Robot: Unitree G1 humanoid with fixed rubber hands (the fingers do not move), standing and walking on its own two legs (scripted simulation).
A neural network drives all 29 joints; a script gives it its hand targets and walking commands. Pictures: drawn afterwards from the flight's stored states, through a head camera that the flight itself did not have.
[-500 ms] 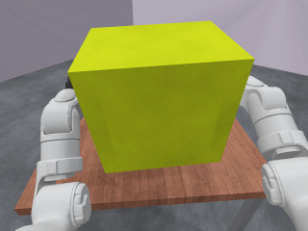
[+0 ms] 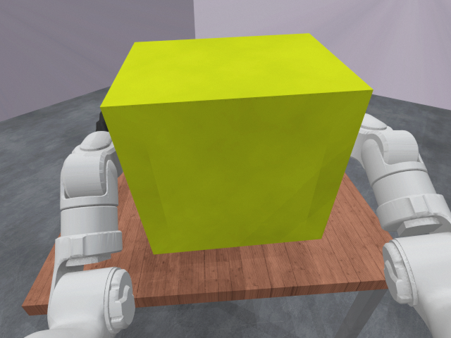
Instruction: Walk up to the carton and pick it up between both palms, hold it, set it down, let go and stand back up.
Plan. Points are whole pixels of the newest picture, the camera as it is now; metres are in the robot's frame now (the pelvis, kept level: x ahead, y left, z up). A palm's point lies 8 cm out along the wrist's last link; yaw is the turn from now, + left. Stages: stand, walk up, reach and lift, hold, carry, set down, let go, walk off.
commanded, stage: hold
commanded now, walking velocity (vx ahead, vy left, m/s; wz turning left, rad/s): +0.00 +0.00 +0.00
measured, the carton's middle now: (231, 144) +0.38 +0.01 +0.23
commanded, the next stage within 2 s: none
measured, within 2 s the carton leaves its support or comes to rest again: neither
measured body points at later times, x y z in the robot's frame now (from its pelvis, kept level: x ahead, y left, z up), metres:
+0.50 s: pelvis +0.00 +0.00 +0.00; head -0.07 +0.02 +0.44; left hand +0.37 +0.21 +0.25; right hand +0.39 -0.19 +0.27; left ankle +0.06 +0.12 -0.75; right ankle -0.03 -0.10 -0.75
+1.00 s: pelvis +0.00 +0.00 +0.00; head -0.07 +0.02 +0.44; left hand +0.38 +0.20 +0.25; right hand +0.39 -0.20 +0.28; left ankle +0.06 +0.12 -0.75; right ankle -0.03 -0.10 -0.75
